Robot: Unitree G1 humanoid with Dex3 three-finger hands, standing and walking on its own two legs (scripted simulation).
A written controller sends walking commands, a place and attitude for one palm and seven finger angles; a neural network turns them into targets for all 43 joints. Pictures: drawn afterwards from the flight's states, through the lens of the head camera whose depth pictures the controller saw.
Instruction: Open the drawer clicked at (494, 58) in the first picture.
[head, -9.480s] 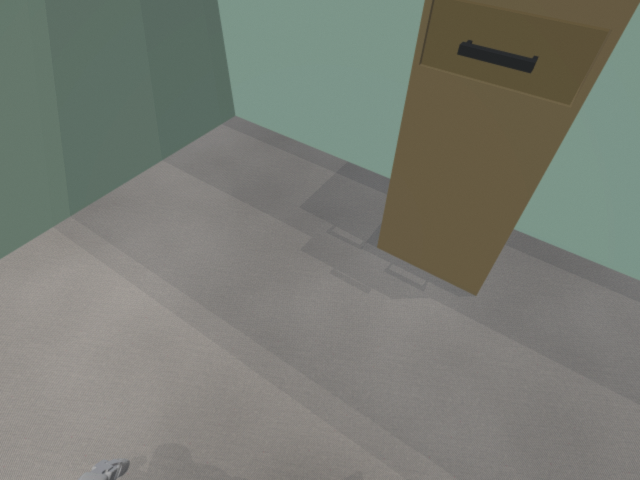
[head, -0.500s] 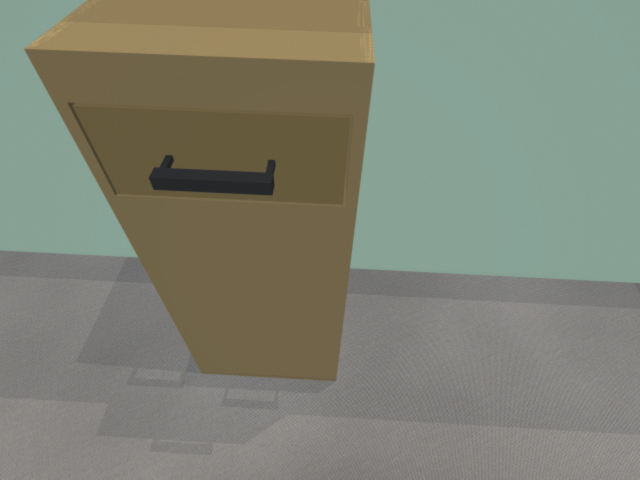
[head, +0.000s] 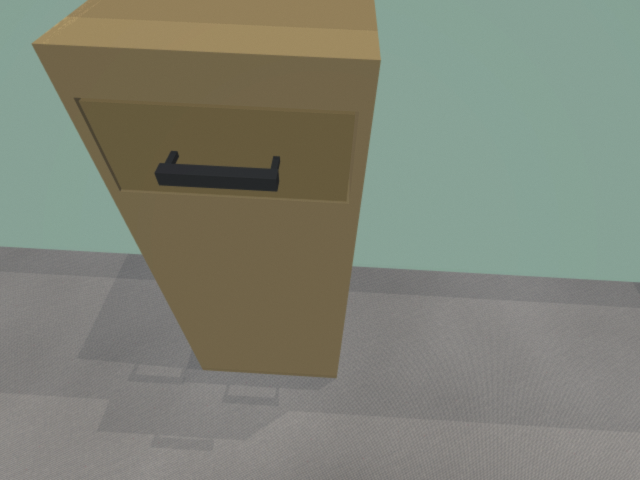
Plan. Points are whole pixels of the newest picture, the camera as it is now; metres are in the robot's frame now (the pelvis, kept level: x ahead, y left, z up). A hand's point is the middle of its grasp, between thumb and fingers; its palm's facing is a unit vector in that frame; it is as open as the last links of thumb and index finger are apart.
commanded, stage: raise the hand with hooked fingers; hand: left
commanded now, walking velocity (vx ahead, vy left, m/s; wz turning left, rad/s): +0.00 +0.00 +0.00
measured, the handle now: (221, 168) +0.52 +0.18 +0.10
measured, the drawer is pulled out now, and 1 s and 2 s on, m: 0.00 0.00 0.00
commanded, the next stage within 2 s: none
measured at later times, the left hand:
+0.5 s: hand (172, 476) +0.14 +0.18 -0.04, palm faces -0.06 -0.27 -0.96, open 8.6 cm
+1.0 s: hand (114, 360) +0.22 +0.23 +0.08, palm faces +0.06 -0.08 -1.00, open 11.6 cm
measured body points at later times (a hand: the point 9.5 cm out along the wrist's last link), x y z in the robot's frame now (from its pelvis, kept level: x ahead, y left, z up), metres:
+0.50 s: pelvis -0.03 -0.01 -0.02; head -0.01 -0.02 +0.43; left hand +0.13 +0.19 +0.02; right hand +0.23 -0.24 -0.06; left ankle -0.05 +0.11 -0.74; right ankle +0.01 -0.12 -0.74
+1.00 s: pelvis -0.03 +0.00 -0.01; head -0.02 -0.04 +0.44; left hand +0.21 +0.24 +0.13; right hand +0.15 -0.22 -0.13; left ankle -0.05 +0.11 -0.74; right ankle +0.01 -0.12 -0.74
